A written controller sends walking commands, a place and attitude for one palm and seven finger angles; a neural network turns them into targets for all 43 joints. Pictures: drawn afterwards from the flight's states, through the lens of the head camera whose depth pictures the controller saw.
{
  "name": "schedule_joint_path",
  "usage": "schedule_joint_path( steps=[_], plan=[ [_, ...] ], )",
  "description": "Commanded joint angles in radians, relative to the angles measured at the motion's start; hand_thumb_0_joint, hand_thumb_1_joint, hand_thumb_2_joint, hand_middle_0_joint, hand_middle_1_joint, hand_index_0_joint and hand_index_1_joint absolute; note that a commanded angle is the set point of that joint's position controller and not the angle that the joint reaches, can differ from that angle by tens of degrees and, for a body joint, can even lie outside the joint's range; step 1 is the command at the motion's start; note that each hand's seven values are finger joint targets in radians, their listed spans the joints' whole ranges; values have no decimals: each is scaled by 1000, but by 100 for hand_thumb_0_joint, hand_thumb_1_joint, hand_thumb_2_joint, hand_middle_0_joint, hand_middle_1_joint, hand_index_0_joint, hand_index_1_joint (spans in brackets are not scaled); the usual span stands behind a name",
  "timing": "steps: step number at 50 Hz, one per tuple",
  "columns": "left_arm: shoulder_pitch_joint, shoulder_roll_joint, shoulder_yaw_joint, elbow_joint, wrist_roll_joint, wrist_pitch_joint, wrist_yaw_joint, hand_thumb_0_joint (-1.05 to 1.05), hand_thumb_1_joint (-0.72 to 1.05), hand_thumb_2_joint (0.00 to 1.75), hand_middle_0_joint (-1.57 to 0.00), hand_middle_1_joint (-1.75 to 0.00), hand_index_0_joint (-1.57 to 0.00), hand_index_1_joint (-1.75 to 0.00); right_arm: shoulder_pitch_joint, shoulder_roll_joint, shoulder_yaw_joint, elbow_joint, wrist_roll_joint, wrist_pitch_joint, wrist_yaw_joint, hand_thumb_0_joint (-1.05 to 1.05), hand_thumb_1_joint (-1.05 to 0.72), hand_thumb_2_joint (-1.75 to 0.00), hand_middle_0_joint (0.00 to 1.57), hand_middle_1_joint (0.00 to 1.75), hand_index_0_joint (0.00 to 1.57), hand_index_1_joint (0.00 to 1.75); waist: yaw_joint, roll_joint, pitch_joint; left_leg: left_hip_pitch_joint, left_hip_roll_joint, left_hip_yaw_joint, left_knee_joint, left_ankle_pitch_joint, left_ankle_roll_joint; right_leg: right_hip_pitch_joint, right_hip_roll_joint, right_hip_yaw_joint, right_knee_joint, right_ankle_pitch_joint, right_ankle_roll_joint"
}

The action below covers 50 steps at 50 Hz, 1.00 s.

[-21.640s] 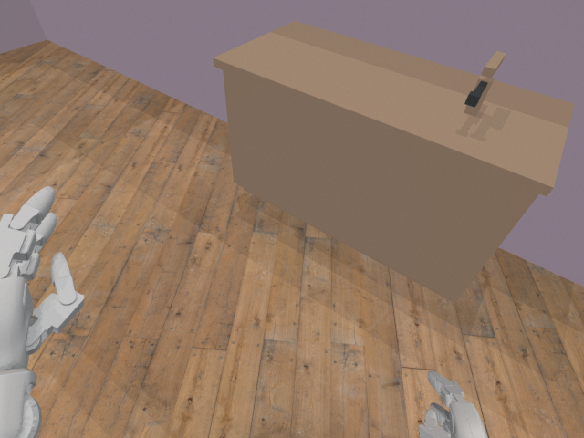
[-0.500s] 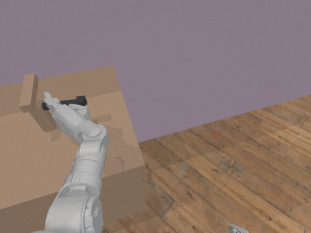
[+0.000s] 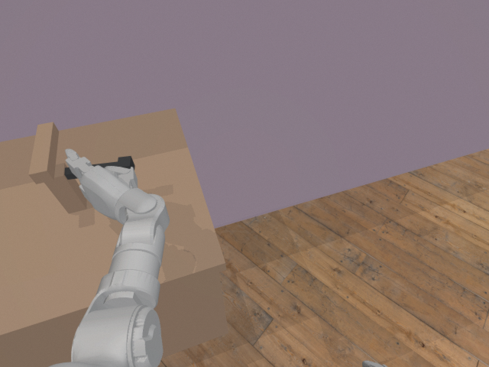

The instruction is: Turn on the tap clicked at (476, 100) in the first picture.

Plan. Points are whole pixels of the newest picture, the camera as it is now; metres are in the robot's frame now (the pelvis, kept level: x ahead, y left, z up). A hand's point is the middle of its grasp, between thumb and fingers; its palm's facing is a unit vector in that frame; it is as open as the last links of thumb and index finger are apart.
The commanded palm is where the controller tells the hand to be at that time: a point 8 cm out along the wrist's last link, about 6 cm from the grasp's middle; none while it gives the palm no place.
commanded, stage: lift the hand up off the lever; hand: left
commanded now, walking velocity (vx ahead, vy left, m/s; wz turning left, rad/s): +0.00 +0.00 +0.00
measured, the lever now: (126, 166) +0.48 +0.24 +0.06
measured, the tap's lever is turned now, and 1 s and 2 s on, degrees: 81 81 81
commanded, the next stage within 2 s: draw the hand back beside the body in 1.06 s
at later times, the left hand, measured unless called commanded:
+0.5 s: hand (125, 169) +0.41 +0.20 +0.12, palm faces +0.80 -0.59 -0.09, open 7.8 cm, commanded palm +0.36 +0.21 +0.12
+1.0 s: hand (119, 168) +0.41 +0.21 +0.12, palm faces +0.80 -0.59 -0.11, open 7.8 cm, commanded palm +0.35 +0.22 +0.14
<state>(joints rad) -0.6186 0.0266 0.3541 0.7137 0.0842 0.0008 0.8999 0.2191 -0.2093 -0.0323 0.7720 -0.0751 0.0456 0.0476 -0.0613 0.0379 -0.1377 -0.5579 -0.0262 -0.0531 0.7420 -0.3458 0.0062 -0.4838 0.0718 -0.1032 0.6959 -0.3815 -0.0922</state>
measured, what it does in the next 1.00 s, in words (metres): stands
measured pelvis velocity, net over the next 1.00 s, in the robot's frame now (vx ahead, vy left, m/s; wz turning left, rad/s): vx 0.00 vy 0.00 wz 0.01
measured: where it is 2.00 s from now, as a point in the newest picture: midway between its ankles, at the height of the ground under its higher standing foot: outside the picture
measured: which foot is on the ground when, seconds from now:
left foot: down 0.00-1.00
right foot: down 0.00-1.00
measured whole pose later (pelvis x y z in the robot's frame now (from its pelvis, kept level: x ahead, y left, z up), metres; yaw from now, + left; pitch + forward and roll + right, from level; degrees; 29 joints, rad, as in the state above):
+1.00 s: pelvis +0.00 +0.00 +0.01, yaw +0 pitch +5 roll +0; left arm -0.57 0.01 0.28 0.55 0.03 0.17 0.86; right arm 0.15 -0.21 -0.02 0.78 -0.04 0.06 0.02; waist -0.02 0.03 -0.10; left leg -0.41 -0.03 -0.05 0.62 -0.30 0.01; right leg -0.34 0.06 -0.10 0.58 -0.34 -0.09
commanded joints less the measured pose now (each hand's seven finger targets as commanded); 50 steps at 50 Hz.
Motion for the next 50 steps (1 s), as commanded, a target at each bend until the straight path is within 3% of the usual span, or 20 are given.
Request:
schedule_joint_path(
  steps=[1,7,13,14,17,21,23,26,28,32,33,34,37,38,41,43,45,46,48,50],
  plan=[
    [-444,140,-72,-237,48,-50,1,0,90,90,-15,-15,-15,-15,-64,-123,-32,-113,6,-40,-5,0,-90,-90,20,30,20,30,-9,-37,-276,143,16,14,-50,260,17,150,-88,75,-122,369,80],
    [-413,140,-67,-228,14,-28,-12,0,90,90,-15,-15,-15,-15,-79,-125,-29,-118,17,-42,-15,0,-90,-90,20,30,20,30,-1,-72,-262,144,11,11,-71,230,19,176,-93,84,-148,356,86],
    [-376,154,-56,-319,19,-16,-10,0,90,90,-15,-15,-15,-15,-77,-124,-37,-122,15,-32,-13,0,-90,-90,20,30,20,30,25,-9,-340,222,16,8,-69,369,3,227,-88,64,-116,475,73],
    [-380,130,-84,-340,22,-13,-13,0,90,90,-15,-15,-15,-15,-82,-120,-35,-125,16,-31,-10,0,-90,-90,20,30,20,30,21,4,-342,239,18,11,-70,386,2,221,-88,65,-116,479,72],
    [-345,122,-85,-337,17,8,-17,0,90,90,-15,-15,-15,-15,-89,-121,-34,-129,18,-29,-11,0,-90,-90,20,30,20,30,22,-64,-302,221,20,11,-74,378,6,234,-92,63,-127,508,78],
    [-320,84,-120,-376,-1,33,-28,0,90,90,-15,-15,-15,-15,-116,-120,-32,-137,26,-28,-16,0,-90,-90,20,30,20,30,29,-81,-268,235,21,13,-96,379,5,248,-94,61,-143,507,77],
    [-302,81,-123,-386,1,49,-30,0,90,90,-15,-15,-15,-15,-127,-121,-35,-131,26,-28,-17,0,-90,-90,20,30,20,30,34,-50,-247,260,24,6,-104,385,-1,228,-86,54,-154,455,68],
    [-327,69,-140,-397,-4,63,-28,0,90,90,-15,-15,-15,-15,-149,-116,-26,-133,29,-31,-19,0,-90,-90,20,30,20,30,30,-79,-222,248,20,12,-111,349,5,228,-94,61,-171,441,75],
    [-343,114,-104,-409,-4,71,-21,0,90,90,-15,-15,-15,-15,-158,-118,-28,-126,31,-29,-25,0,-90,-90,20,30,20,30,37,-61,-226,247,18,11,-122,329,3,239,-93,66,-181,406,73],
    [-396,85,-138,-405,8,80,-14,0,90,90,-15,-15,-15,-15,-172,-106,-19,-122,29,-36,-27,0,-90,-90,20,30,20,30,32,-44,-232,244,16,12,-122,309,3,227,-97,71,-182,382,74],
    [-412,135,-100,-405,14,81,-11,0,90,90,-15,-15,-15,-15,-169,-112,-24,-112,30,-34,-31,0,-90,-90,20,30,20,30,33,-27,-241,253,17,10,-124,307,1,227,-93,73,-186,360,70],
    [-427,95,-137,-422,16,78,-13,0,90,90,-15,-15,-15,-15,-170,-105,-21,-117,29,-37,-29,0,-90,-90,20,30,20,30,30,-26,-251,264,16,12,-126,319,1,225,-91,69,-179,367,69],
    [-389,110,-115,-388,6,89,-14,0,90,90,-15,-15,-15,-15,-169,-108,-19,-120,29,-36,-32,0,-90,-90,20,30,20,30,33,-72,-270,245,14,13,-122,319,4,255,-100,76,-178,419,79],
    [-368,139,-87,-381,2,94,-18,0,90,90,-15,-15,-15,-15,-168,-113,-24,-117,32,-30,-35,0,-90,-90,20,30,20,30,43,-45,-270,248,14,12,-129,321,0,259,-97,77,-181,407,75],
    [-367,90,-126,-377,-9,105,-25,0,90,90,-15,-15,-15,-15,-172,-110,-19,-127,36,-33,-34,0,-90,-90,20,30,20,30,38,-73,-254,250,13,15,-137,319,4,265,-101,75,-187,425,79],
    [-329,131,-86,-353,-18,119,-31,0,90,90,-15,-15,-15,-15,-170,-121,-22,-126,40,-29,-38,0,-90,-90,20,30,20,30,45,-88,-240,241,12,13,-147,307,6,275,-102,77,-201,415,81],
    [-360,86,-131,-370,-20,120,-34,0,90,90,-15,-15,-15,-15,-175,-114,-17,-129,42,-32,-37,0,-90,-90,20,30,20,30,35,-87,-220,250,13,15,-151,302,9,262,-102,76,-207,404,82],
    [-351,97,-118,-355,-20,122,-33,0,90,90,-15,-15,-15,-15,-171,-116,-18,-126,43,-34,-37,0,-90,-90,20,30,20,30,37,-105,-210,240,13,15,-151,296,11,261,-103,76,-210,404,83],
    [-366,144,-83,-368,-18,116,-32,0,90,90,-15,-15,-15,-15,-170,-121,-21,-120,43,-33,-40,0,-90,-90,20,30,20,30,41,-85,-212,239,11,13,-153,287,11,261,-101,82,-215,384,81],
    [-398,110,-119,-411,-8,104,-27,0,90,90,-15,-15,-15,-15,-173,-111,-20,-124,40,-38,-37,0,-90,-90,20,30,20,30,40,-51,-235,261,13,17,-150,301,9,256,-97,78,-206,379,76]
  ],
)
